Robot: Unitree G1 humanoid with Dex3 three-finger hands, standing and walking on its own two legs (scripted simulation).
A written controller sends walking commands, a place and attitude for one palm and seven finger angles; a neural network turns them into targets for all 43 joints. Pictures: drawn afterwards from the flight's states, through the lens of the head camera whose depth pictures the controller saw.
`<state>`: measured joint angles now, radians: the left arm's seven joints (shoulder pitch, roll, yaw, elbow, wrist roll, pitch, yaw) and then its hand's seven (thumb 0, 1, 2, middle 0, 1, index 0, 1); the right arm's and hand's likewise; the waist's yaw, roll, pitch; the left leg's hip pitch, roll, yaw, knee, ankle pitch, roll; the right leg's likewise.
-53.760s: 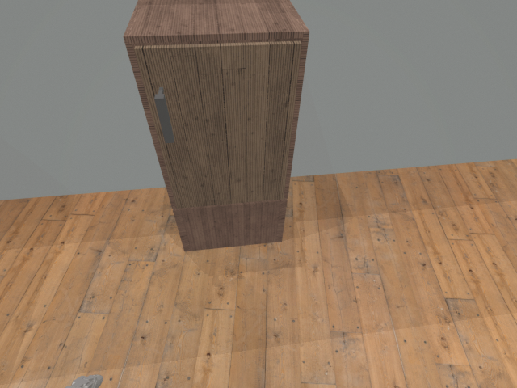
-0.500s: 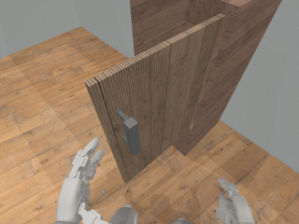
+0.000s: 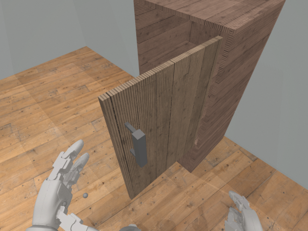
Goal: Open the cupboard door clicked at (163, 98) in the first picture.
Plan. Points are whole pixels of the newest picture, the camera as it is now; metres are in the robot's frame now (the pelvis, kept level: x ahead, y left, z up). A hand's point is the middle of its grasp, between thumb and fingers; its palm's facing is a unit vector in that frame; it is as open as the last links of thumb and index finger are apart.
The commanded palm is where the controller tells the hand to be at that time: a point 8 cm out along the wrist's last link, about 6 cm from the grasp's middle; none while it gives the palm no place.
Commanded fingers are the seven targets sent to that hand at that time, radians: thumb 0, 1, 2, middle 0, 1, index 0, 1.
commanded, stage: draw the hand back to the body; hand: left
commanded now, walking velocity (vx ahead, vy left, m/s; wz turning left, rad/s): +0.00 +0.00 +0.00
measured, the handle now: (135, 144) +0.33 +0.07 +0.05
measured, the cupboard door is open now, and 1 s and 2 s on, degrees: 87 87 87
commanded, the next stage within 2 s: step back with the hand held close in 1.24 s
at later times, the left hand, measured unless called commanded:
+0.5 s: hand (34, 172) +0.20 +0.24 +0.15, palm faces +0.26 -0.90 -0.36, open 13.4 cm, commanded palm +0.16 +0.28 +0.18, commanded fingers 0.00 0.31 0.64 -0.18 -0.30 -0.18 -0.30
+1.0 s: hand out of the picture +0.23 +0.28 +0.23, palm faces +0.45 -0.80 -0.39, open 7.9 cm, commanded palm +0.18 +0.32 +0.24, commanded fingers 0.00 0.90 0.90 -0.20 -0.30 -0.20 -0.30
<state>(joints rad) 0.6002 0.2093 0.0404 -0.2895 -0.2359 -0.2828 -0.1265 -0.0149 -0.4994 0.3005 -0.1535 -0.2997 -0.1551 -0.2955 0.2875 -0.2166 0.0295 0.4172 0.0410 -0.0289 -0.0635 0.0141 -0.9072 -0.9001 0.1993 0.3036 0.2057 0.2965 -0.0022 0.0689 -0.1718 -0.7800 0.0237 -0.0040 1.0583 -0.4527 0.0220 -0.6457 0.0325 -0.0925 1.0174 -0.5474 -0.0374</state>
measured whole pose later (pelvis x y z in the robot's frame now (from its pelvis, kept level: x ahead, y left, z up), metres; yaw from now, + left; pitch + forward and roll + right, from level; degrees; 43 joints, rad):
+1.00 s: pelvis +0.03 +0.02 +0.07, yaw -1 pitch -3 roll -1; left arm 0.48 0.35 0.34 -0.41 -0.08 -0.06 0.13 0.01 0.79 0.86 -0.21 -0.30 -0.21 -0.30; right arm 0.20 -0.24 0.04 0.59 0.01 -0.07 -0.07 0.01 -0.91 -0.90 0.20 0.30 0.21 0.30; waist 0.06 0.06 0.00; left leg -0.18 -0.02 0.06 0.47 -0.24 0.05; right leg -0.06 0.00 -0.03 0.41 -0.30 0.00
